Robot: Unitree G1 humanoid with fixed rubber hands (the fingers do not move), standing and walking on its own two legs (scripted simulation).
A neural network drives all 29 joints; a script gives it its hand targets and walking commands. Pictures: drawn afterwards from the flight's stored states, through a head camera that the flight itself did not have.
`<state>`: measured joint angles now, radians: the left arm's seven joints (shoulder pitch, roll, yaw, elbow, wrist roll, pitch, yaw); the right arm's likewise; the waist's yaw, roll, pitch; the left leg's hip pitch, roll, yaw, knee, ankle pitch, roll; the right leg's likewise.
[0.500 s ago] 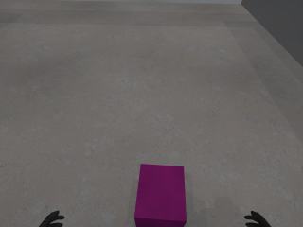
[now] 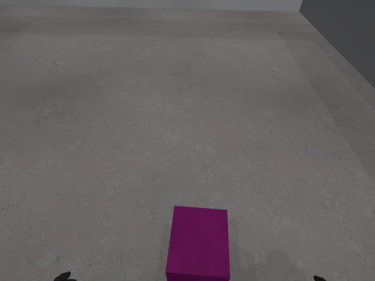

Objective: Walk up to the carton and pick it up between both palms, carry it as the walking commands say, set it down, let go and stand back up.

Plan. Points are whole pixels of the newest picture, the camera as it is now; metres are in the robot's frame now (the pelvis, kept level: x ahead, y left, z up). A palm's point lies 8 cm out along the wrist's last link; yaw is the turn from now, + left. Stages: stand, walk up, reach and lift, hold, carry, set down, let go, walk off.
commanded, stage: stand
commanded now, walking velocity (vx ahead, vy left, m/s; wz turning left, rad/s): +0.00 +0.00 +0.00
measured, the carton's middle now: (197, 250) +0.42 -0.04 -0.63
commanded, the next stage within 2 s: none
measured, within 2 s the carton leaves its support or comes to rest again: neither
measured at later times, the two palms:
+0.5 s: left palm out of the picture +0.07 +0.31 -0.10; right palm out of the picture +0.08 -0.30 -0.10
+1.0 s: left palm out of the picture +0.07 +0.31 -0.10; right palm out of the picture +0.07 -0.31 -0.10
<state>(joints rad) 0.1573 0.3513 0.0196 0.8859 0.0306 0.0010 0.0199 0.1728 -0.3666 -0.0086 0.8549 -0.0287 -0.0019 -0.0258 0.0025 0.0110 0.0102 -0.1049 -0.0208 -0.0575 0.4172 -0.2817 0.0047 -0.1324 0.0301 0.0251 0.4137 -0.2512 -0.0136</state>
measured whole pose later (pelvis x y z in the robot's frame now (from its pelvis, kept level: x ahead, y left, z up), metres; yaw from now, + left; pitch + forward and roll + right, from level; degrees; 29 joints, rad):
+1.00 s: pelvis -0.02 +0.00 +0.00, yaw +0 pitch -3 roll +0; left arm 0.12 0.39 0.01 1.04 0.01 -0.01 0.01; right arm 0.13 -0.39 0.00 1.02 -0.01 -0.01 -0.02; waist 0.00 0.01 0.03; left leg -0.09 -0.02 -0.06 0.34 -0.21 0.01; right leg -0.11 0.02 0.03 0.34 -0.19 -0.01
